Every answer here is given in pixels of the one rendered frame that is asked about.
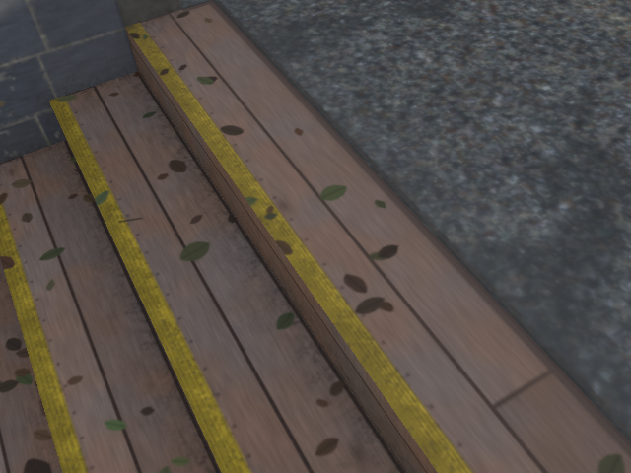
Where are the stairs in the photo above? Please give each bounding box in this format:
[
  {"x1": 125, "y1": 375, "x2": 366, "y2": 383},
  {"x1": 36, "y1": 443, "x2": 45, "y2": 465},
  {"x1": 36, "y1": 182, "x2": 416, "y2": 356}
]
[{"x1": 0, "y1": 28, "x2": 438, "y2": 473}]

